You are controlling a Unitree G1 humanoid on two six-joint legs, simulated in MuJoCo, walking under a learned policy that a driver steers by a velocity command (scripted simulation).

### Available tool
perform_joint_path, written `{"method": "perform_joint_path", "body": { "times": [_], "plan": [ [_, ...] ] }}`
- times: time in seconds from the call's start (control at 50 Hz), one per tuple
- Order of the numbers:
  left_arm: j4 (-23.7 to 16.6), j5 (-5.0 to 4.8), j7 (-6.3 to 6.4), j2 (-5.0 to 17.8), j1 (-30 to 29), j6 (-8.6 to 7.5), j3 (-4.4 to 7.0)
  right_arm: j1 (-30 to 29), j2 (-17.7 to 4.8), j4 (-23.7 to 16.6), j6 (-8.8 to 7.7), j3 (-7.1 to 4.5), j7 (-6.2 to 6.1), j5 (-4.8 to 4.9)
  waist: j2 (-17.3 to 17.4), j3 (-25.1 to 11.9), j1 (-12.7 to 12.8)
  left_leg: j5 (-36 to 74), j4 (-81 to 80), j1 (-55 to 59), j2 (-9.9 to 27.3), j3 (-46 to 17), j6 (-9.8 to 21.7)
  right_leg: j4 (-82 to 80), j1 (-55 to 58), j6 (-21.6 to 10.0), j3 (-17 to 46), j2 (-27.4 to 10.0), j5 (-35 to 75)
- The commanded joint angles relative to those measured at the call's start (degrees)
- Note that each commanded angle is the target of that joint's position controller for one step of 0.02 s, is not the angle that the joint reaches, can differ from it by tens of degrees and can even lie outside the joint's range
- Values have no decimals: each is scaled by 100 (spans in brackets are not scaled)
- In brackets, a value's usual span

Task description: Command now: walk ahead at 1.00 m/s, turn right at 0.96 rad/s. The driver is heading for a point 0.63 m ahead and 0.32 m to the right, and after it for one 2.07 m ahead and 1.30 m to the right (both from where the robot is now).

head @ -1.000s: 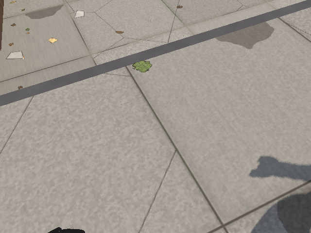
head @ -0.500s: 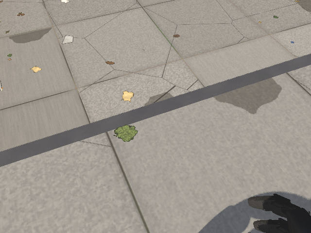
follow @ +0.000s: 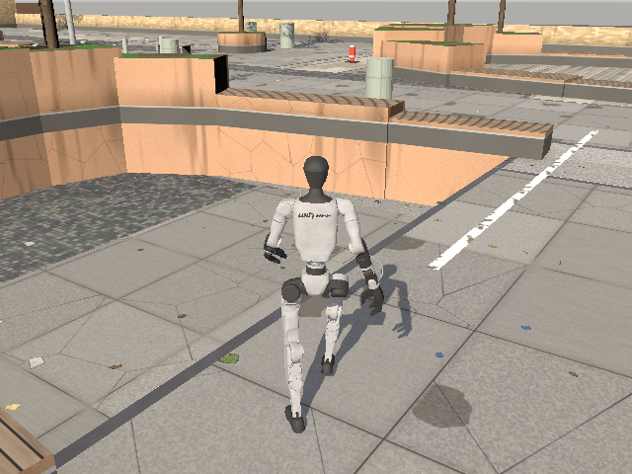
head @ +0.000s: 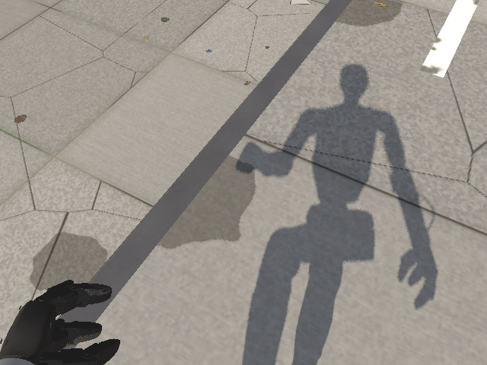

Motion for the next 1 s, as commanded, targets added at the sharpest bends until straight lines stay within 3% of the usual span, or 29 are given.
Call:
{"method": "perform_joint_path", "body": {
  "times": [0.02, 0.04, 0.06, 0.08, 0.1, 0.12, 0.14, 0.16, 0.2, 0.26, 0.32, 0.38, 0.4, 0.44, 0.46, 0.48, 0.5, 0.52, 0.54, 0.62, 0.74, 0.8, 0.84, 0.88, 0.92, 0.94, 0.96, 0.98, 1.0],
  "plan": [
    [228, -7, 60, 413, 1716, -46, 127, -908, -1247, -708, 29, -248, -110, -43, 797, -482, 1487, 8712, 2054, -1502, 1321, -170, 409, -215, 3061, -359, -371, 718, -349],
    [619, -10, 165, 652, 2965, -83, 282, -1141, -1286, -827, 125, -268, -109, -63, 730, -1014, 2005, 8267, 3738, -2095, 1378, -315, 473, -533, 4491, -591, -9, 792, -477],
    [857, -67, 341, 911, 3254, -66, 444, -1035, -967, -780, 168, -222, -22, -132, 20, -1035, 1888, 3730, 5921, -3335, 647, -322, 372, -912, 5569, -780, 614, 570, -706],
    [728, -90, 422, 1528, 2777, 31, 544, -711, -144, -1110, 133, 0, 31, -269, -1176, -948, 1056, -513, 8214, -5187, -101, -626, 181, -710, 6152, -1222, 2619, -480, 690],
    [440, -58, 449, 1778, 2826, 94, 644, -899, -540, -1712, 1, -8, 39, -111, -1029, -2231, 1204, -228, 8650, -6377, -206, -1907, 153, -2294, 7185, -2155, 4998, -1227, -1219],
    [449, -76, 528, 1461, 2677, 93, 603, -1454, -764, -1735, -117, 6, 51, -145, -59, -1422, 1219, 251, 8081, -6720, 151, -2135, 186, -3201, 6455, -1893, 5434, -1336, -2253],
    [549, -67, 578, 1161, 2457, 45, 525, -1581, -761, -1682, -149, 17, 55, -136, 460, -544, 884, 545, 7408, -6488, 371, -2105, 182, -3347, 5371, -1636, 5019, -1166, -2045],
    [646, -82, 598, 1033, 2344, -42, 475, -1621, -646, -1648, -89, 58, 40, -210, 695, -178, 599, 437, 6965, -6046, 508, -2109, 114, -3317, 4445, -1511, 4529, -899, -1380],
    [662, -74, 612, 754, 2139, -209, 361, -1414, -581, -1554, 186, 83, 26, -289, 882, 169, 202, 90, 6208, -5259, 735, -2113, -78, -3390, 2995, -1451, 3725, -515, -643],
    [664, -121, 553, 753, 2045, -382, 374, -2317, -301, -2016, 294, 201, 85, -205, 624, 450, 262, 902, 4499, -4621, 822, -1847, -199, -3694, 1873, -1271, 2981, 6, -257],
    [643, -154, 480, 818, 1999, -415, 452, -2719, -105, -2119, 265, 290, 195, -6, 317, 232, 473, 2834, 2913, -3376, 494, -1713, -98, -3638, 1630, -793, 2645, 360, 256],
    [682, -171, 494, 914, 2249, -361, 522, -2743, -328, -2092, 231, 218, 187, 46, 107, -25, 634, 2835, 2096, -3027, 248, -1796, 38, -3106, 2710, -495, 2980, 131, 1087],
    [683, -144, 517, 999, 2266, -340, 543, -2455, -493, -2001, 219, 141, 149, 43, 106, -225, 500, 2411, 1925, -2739, 88, -1821, 73, -2601, 3090, -377, 3073, 110, 1680],
    [615, -88, 501, 1171, 1879, -349, 552, -560, -975, -1551, 194, -118, -5, 24, 362, -1199, -632, 1403, 1891, -700, -19, -1689, 153, -192, 2817, -66, 2759, 444, 2216],
    [434, -47, 504, 432, 1807, -429, 352, 547, -1361, -1406, 155, -245, -125, -114, 1169, -1858, -917, -453, 1744, 605, 1248, -2973, 273, 1865, 1822, 19, 2323, 770, -262],
    [-9, -301, 473, -159, 2336, -449, 165, -48, -1779, -1573, 174, -292, -125, -257, 3069, -2440, -50, -1970, 97, 1186, 2745, -6521, 715, 3256, 287, 160, 1690, 1195, -2681],
    [149, -112, 523, 207, 2082, -339, 143, -974, -1336, -1777, 211, -289, -117, -211, 2025, -1629, 65, -2801, -122, 250, 2582, -6745, 978, 3775, -311, 124, 1447, 637, -1938],
    [210, -16, 468, 434, 1709, -267, 199, -1376, -777, -1873, 228, -162, -91, -165, 1172, -1028, 53, -2153, 139, -438, 2281, -5562, 903, 3649, -327, 150, 1308, 309, -1449],
    [238, 4, 385, 410, 1539, -206, 195, -1312, -555, -1737, 238, -92, -38, -194, 650, -660, 95, -1021, 196, -1009, 2055, -4647, 826, 3558, -191, 180, 1257, 75, -1225],
    [9, 45, 152, 0, 1191, 78, 76, -857, -255, -1152, 59, -13, 118, -10, 654, -38, 443, 1427, 54, -1980, 1588, -2508, 391, 3528, -173, 298, 1268, -301, -934],
    [-371, 9, 63, 141, 20, 164, -2, -661, -333, -856, -75, -26, 122, -69, 599, 601, 408, 3216, -533, -1979, 1246, -632, 264, 1781, -321, 293, 595, -267, 404],
    [-470, 15, -64, -132, -486, 49, -148, -278, -552, -729, -11, -85, 6, -107, 502, 794, 230, 4244, -586, -1393, 1285, -138, 294, 289, 56, 31, 63, -232, 207],
    [-403, 29, -10, -128, -499, -6, -161, -94, -681, -598, 48, -94, -50, -106, 519, 634, 308, 6882, -290, -1082, 1313, 20, 344, -292, 884, -191, -417, 279, -150],
    [-99, 8, 115, 95, 478, -86, -56, -146, -1042, -563, 196, -180, -103, -141, 867, -41, 898, 8798, 1044, -673, 1536, -51, 489, -595, 1983, -434, -322, 678, -753],
    [718, 37, 322, 574, 2972, -182, 254, -688, -1177, -772, 322, -215, -60, -143, 894, -1156, 1991, 7850, 4210, -1906, 1406, -105, 667, -1285, 4840, -730, 342, 733, -998],
    [743, 156, 453, 1169, 2691, -111, 436, -325, -336, -979, 258, -34, 92, -95, -529, -1344, 1189, 1322, 6264, -4150, 609, -246, 507, -1272, 6429, -937, 2332, -670, -1968],
    [555, 28, 470, 1443, 2683, -50, 537, -586, -428, -1426, 180, -8, 116, 60, -866, -2233, 1148, 98, 7828, -5442, -139, -1196, 371, -2368, 7072, -1611, 4945, -1483, -2550],
    [523, 36, 525, 1235, 2573, -31, 533, -1244, -579, -1563, 90, -17, 100, 61, -6, -1608, 1253, 727, 7828, -6058, 178, -1666, 425, -2920, 6598, -1460, 4688, -1456, -2361],
    [655, -3, 564, 1026, 2484, -86, 496, -1256, -457, -1532, 36, 38, 92, 102, 347, -799, 999, 927, 7465, -6028, 380, -1608, 437, -3102, 5683, -1352, 4223, -1430, -1877]
  ]
}}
